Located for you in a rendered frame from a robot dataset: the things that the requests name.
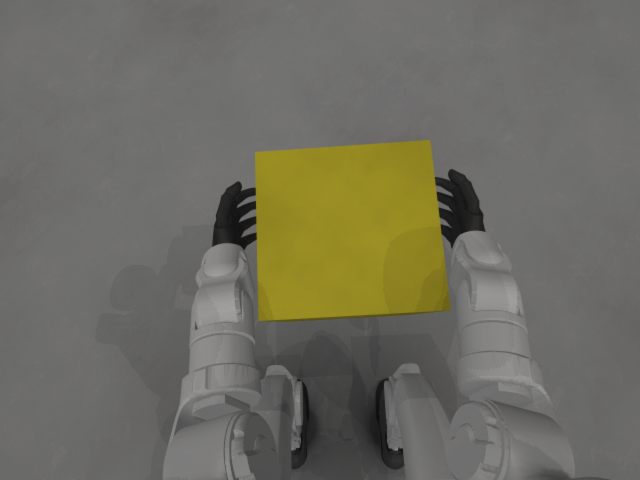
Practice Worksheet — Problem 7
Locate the right robot thigh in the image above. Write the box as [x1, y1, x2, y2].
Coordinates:
[384, 373, 455, 480]

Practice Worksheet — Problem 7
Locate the left robot thigh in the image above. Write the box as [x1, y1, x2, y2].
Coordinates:
[250, 375, 303, 480]

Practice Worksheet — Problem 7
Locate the robot thigh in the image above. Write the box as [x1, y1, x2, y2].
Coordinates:
[250, 375, 303, 480]
[384, 373, 455, 480]

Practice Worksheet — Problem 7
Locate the robot left hand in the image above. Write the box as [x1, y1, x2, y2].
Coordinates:
[212, 181, 257, 250]

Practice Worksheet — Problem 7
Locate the left robot forearm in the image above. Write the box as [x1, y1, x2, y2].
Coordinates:
[163, 243, 262, 480]

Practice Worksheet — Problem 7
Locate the right robot upper arm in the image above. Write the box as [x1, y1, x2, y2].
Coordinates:
[446, 399, 609, 480]

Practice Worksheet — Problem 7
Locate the right robot forearm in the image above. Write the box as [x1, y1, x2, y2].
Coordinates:
[449, 231, 574, 460]

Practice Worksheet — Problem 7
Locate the robot right hand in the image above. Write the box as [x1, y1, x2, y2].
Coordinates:
[435, 169, 485, 248]

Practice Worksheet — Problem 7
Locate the carton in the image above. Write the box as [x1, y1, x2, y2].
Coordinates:
[255, 140, 451, 322]

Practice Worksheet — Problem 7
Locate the left robot upper arm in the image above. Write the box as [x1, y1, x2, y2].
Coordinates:
[164, 410, 281, 480]

